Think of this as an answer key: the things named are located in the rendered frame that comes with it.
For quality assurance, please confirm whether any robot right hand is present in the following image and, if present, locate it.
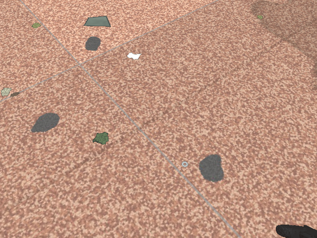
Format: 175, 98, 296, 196
275, 224, 317, 238

